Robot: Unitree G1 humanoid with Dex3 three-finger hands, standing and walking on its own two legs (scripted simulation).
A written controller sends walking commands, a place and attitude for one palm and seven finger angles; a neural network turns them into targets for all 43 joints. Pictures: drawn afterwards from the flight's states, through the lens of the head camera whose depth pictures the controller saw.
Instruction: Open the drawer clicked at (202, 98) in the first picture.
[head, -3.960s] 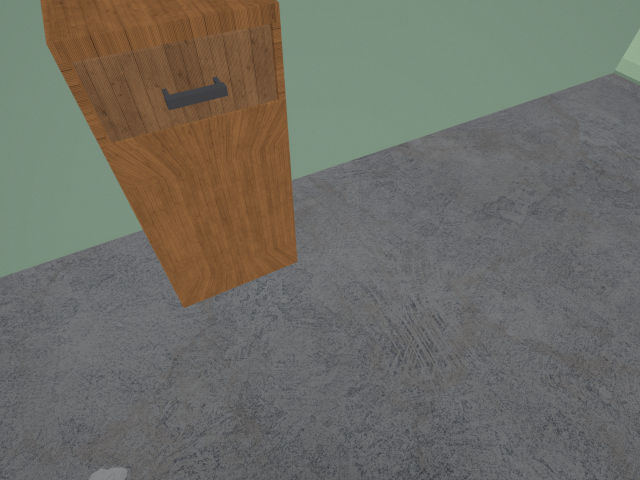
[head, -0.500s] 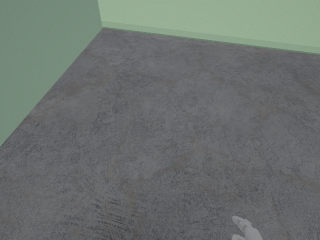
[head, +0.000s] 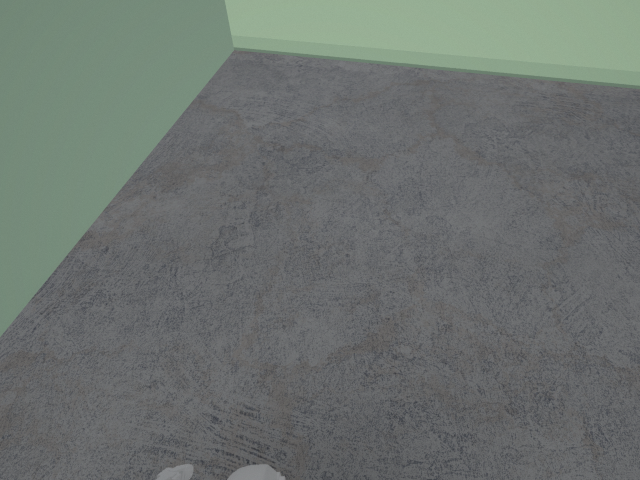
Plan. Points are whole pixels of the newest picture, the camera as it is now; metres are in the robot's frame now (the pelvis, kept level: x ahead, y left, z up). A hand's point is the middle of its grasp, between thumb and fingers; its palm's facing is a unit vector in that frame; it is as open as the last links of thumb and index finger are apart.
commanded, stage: turn to face it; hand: left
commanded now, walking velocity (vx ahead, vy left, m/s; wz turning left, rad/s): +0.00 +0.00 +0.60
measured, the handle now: out of the picture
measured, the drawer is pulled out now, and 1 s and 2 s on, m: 0.00 0.00 0.00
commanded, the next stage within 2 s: none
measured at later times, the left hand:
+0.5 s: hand out of the picture +0.02 +0.27 -0.17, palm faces +0.29 -0.92 -0.25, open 7.4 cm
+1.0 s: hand out of the picture -0.05 +0.18 -0.15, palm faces +0.56 -0.79 -0.26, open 7.4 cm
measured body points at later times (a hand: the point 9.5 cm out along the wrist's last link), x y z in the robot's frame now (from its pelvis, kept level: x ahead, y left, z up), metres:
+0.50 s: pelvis +0.00 +0.04 +0.00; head +0.03 +0.07 +0.45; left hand +0.00 +0.32 -0.15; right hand +0.16 -0.19 -0.12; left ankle +0.03 +0.12 -0.74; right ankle +0.03 -0.13 -0.67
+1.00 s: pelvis +0.00 -0.01 +0.00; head +0.05 +0.00 +0.45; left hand -0.08 +0.23 -0.13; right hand +0.21 -0.20 -0.15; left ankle -0.08 +0.11 -0.67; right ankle +0.04 -0.12 -0.74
